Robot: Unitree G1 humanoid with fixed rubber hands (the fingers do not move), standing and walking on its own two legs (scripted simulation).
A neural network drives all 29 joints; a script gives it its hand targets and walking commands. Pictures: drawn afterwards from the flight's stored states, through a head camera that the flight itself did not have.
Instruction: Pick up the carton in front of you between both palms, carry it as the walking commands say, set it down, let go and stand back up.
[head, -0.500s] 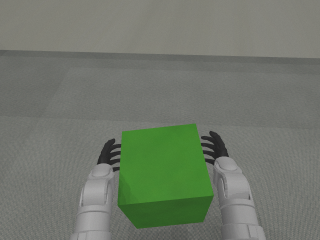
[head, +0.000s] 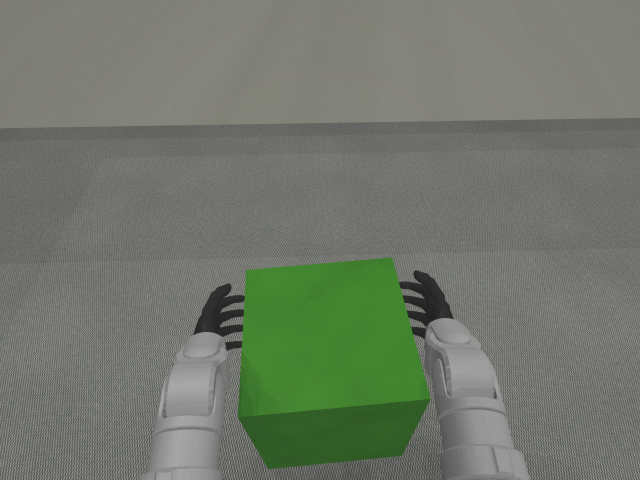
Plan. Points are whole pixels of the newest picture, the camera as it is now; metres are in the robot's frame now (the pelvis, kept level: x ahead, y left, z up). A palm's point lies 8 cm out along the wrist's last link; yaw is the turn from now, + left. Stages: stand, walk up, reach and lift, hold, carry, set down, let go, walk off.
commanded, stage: hold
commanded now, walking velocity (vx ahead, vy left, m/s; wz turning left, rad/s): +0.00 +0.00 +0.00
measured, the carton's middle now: (327, 367) +0.28 -0.01 -0.08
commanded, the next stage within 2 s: set down in 0.48 s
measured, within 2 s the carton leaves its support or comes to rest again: neither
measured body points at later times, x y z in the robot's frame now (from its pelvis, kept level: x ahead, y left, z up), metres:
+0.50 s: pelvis -0.02 +0.06 +0.00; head -0.06 +0.07 +0.45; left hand +0.29 +0.19 +0.03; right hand +0.27 -0.12 +0.03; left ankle +0.06 +0.15 -0.74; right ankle -0.04 -0.10 -0.74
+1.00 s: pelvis -0.04 +0.02 -0.04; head +0.09 +0.02 +0.40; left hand +0.34 +0.14 -0.09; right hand +0.33 -0.15 -0.08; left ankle +0.06 +0.14 -0.74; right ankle -0.04 -0.10 -0.74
